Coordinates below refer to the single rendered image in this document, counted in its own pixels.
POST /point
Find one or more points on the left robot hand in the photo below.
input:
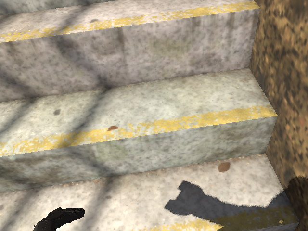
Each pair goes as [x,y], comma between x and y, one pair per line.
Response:
[58,218]

